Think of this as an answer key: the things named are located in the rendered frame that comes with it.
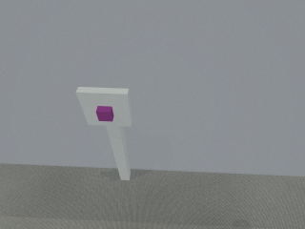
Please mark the button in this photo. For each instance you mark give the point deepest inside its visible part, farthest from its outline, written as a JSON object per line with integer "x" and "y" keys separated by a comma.
{"x": 104, "y": 113}

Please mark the panel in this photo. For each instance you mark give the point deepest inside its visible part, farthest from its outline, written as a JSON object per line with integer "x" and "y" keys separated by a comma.
{"x": 119, "y": 99}

